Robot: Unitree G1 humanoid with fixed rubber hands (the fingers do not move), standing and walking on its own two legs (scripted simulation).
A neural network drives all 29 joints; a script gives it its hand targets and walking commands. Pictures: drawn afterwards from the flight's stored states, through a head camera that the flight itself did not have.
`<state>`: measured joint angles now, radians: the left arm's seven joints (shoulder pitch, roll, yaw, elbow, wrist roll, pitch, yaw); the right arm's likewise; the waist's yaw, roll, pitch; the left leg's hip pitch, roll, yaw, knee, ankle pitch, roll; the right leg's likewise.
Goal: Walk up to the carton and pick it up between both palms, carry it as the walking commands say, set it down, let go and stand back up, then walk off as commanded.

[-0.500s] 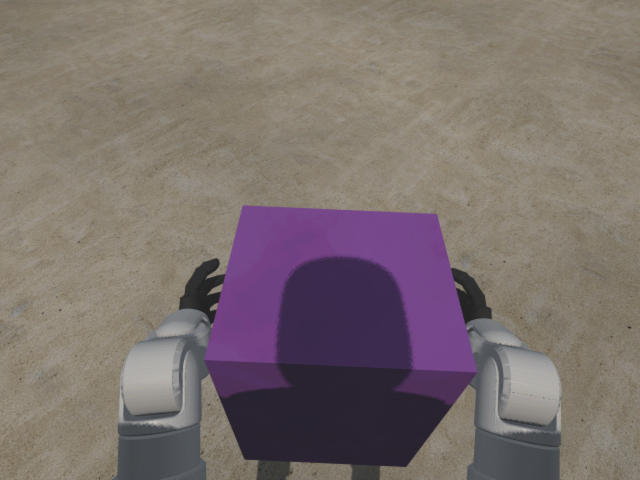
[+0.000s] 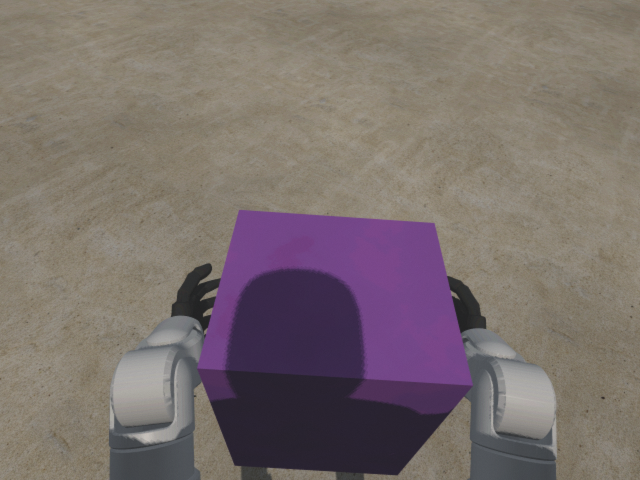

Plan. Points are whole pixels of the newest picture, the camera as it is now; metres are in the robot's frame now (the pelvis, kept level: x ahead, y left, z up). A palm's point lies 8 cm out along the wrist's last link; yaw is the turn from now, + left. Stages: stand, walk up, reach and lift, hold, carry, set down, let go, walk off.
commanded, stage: carry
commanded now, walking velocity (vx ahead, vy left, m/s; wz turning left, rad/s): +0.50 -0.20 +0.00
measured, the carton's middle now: (325, 355) +0.26 -0.01 +0.03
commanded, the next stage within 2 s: none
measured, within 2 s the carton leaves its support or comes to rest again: neither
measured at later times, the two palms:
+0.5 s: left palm (261, 171) +0.55 +0.09 +0.08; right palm (444, 168) +0.58 -0.22 +0.08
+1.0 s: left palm (296, 81) +0.87 +0.03 +0.08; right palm (436, 86) +0.87 -0.28 +0.08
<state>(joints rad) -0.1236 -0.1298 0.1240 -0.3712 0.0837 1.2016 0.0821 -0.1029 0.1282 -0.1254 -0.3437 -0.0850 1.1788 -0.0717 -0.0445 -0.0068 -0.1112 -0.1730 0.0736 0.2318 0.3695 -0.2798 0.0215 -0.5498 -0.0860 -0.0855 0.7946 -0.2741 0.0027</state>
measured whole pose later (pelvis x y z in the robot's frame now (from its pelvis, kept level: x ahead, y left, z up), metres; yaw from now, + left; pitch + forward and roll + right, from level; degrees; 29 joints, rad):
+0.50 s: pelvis +0.30 -0.09 +0.00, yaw +4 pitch +5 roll +0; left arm -0.10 -0.13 0.13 -0.42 0.06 1.16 0.08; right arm -0.10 0.13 -0.11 -0.40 -0.09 1.17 -0.07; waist 0.02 0.01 -0.08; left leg -0.54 0.08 0.16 0.68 -0.29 -0.01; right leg -0.18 0.00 -0.23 0.31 -0.23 -0.06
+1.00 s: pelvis +0.61 -0.13 -0.01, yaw +1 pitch +4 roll -1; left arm -0.11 -0.13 0.12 -0.46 0.08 1.20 0.08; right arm -0.12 0.13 -0.12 -0.41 -0.08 1.18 -0.06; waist -0.03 -0.02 -0.07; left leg 0.01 0.10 0.23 0.29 -0.35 -0.06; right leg -0.57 -0.11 -0.13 0.51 -0.06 0.00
